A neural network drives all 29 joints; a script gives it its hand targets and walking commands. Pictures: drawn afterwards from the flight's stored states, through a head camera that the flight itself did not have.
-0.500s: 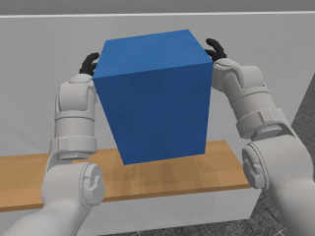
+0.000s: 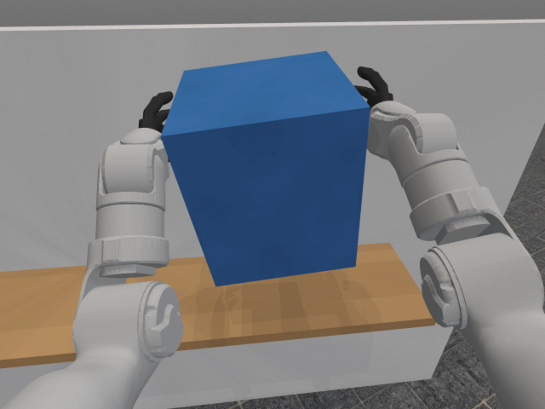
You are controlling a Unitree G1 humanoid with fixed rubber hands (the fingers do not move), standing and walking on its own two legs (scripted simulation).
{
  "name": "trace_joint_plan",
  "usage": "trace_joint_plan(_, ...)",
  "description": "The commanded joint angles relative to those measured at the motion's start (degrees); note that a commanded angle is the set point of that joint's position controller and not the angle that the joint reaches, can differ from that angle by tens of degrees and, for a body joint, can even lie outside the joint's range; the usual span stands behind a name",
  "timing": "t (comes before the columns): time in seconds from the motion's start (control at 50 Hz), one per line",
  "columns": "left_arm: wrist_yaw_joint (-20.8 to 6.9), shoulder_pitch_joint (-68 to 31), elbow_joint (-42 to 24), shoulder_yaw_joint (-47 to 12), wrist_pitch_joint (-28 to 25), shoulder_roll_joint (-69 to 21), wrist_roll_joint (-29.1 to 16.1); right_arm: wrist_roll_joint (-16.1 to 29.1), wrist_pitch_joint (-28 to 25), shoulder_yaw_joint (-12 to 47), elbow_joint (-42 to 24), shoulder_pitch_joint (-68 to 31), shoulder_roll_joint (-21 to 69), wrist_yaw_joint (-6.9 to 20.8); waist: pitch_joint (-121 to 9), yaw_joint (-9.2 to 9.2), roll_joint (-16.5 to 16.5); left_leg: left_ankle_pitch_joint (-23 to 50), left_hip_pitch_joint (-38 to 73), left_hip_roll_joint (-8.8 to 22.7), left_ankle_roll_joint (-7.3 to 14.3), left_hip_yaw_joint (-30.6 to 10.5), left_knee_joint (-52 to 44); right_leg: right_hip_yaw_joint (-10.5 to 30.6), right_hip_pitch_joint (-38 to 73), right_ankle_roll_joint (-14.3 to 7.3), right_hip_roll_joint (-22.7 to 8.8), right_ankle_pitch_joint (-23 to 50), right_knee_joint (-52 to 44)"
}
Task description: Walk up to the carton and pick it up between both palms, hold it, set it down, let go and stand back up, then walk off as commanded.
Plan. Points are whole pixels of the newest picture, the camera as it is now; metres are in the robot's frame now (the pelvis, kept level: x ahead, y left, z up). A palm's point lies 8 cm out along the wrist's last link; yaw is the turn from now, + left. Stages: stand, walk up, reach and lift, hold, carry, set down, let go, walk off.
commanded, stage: hold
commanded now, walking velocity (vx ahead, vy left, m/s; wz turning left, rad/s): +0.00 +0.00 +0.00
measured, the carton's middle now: (270, 169) +0.38 -0.02 +0.26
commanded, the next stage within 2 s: none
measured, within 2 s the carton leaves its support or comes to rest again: neither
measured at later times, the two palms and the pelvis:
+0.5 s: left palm (152, 144) +0.37 +0.13 +0.31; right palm (376, 119) +0.36 -0.17 +0.34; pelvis +0.00 +0.00 +0.00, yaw +0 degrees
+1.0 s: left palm (149, 145) +0.37 +0.14 +0.31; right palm (374, 119) +0.36 -0.16 +0.34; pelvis +0.00 +0.00 +0.00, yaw +0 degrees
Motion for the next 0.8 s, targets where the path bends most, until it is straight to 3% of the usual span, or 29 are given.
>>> trace_joint_plan(0.0, -8.1, -45.2, -4.9, -14.1, -4.3, -28.5, -8.3, 12.3, -1.1, 12.3, -13.6, -39.3, 39.4, 10.6, -18.0, 6.68, 0.8, 9.0, -4.6, -3.5, 0.2, 0.3, -2.3, -2.0, 9.6, 0.0, 5.2, 9.2, -4.5)
trace_joint_plan(0.04, -8.1, -45.7, -5.1, -14.3, -4.4, -28.8, -8.5, 12.3, -1.2, 12.2, -13.5, -39.3, 39.8, 10.5, -18.3, 6.48, 0.2, 9.1, -3.9, -3.6, 0.3, 0.3, -2.0, -1.9, 9.0, 0.2, 5.2, 9.1, -4.6)
trace_joint_plan(0.16, -9.7, -46.5, -5.8, -19.5, -4.9, -31.5, -12.3, 9.2, -0.9, 6.5, -12.4, -36.1, 37.8, 8.9, -17.6, -0.56, 0.0, 4.7, -4.3, -3.2, -0.2, -0.2, -2.5, -2.3, 8.1, 0.2, 5.0, 7.6, -4.9)
trace_joint_plan(0.22, -10.1, -46.0, -5.6, -20.7, -5.0, -32.1, -13.4, 8.2, -0.6, 4.7, -11.9, -35.3, 36.7, 8.6, -16.6, -2.3, 0.8, 3.1, -5.6, -3.0, -0.4, -0.3, -3.1, -2.4, 8.6, -0.1, 4.8, 7.1, -4.9)
trace_joint_plan(0.28, -9.9, -45.2, -5.7, -20.3, -4.9, -31.8, -13.1, 8.5, -0.6, 5.4, -12.7, -35.7, 36.3, 8.9, -16.8, -1.54, 2.0, 4.1, -6.6, -2.9, -0.6, -0.3, -3.4, -2.5, 10.1, -0.3, 5.0, 8.1, -4.3)
trace_joint_plan(0.42, -8.4, -45.1, -4.6, -14.9, -4.4, -28.9, -9.0, 11.7, -0.9, 10.9, -13.3, -38.8, 38.4, 10.4, -17.3, 5.56, 1.7, 7.9, -5.6, -3.3, 0.0, 0.2, -2.8, -2.1, 9.9, -0.2, 5.2, 8.8, -4.4)
trace_joint_plan(0.48, -8.1, -45.3, -4.5, -13.8, -4.3, -28.5, -8.1, 12.3, -1.1, 12.2, -13.2, -39.4, 39.5, 10.7, -17.9, 6.88, 0.7, 8.6, -4.5, -3.5, 0.3, 0.2, -2.3, -1.9, 9.2, 0.1, 5.2, 8.7, -4.6)
trace_joint_plan(0.52, -8.3, -45.9, -4.4, -14.4, -4.4, -28.9, -8.6, 11.8, -1.2, 11.5, -13.0, -39.1, 39.5, 10.4, -17.8, 5.82, -0.1, 8.0, -4.1, -3.5, 0.4, 0.2, -2.2, -1.9, 8.7, 0.2, 5.2, 8.4, -4.8)
trace_joint_plan(0.6, -9.3, -46.3, -5.1, -18.1, -4.8, -31.2, -11.4, 9.7, -1.0, 7.6, -12.4, -36.8, 38.3, 9.3, -17.7, 0.93, -0.1, 5.6, -4.0, -3.3, 0.0, -0.1, -2.4, -2.1, 8.2, 0.3, 5.0, 8.0, -5.0)
trace_joint_plan(0.68, -10.0, -45.7, -5.6, -20.4, -5.0, -32.1, -13.2, 8.3, -0.7, 5.1, -12.2, -35.5, 36.8, 8.7, -17.0, -2.04, 0.6, 3.8, -5.4, -3.0, -0.4, -0.4, -2.9, -2.4, 9.0, 0.0, 4.9, 7.6, -4.7)
trace_joint_plan(0.72, -10.0, -45.3, -5.9, -20.7, -4.9, -32.1, -13.3, 8.3, -0.6, 5.1, -12.4, -35.3, 36.4, 8.7, -16.9, -2.05, 1.4, 4.2, -5.9, -2.9, -0.6, -0.3, -3.1, -2.5, 9.6, -0.2, 5.0, 8.0, -4.5)
trace_joint_plan(0.78, -9.6, -44.6, -5.8, -19.0, -4.7, -31.2, -12.1, 9.5, -0.7, 6.9, -13.1, -36.2, 36.7, 9.2, -17.2, 0.15, 2.2, 5.9, -6.3, -3.0, -0.7, -0.2, -3.1, -2.5, 10.7, -0.4, 5.1, 9.0, -4.1)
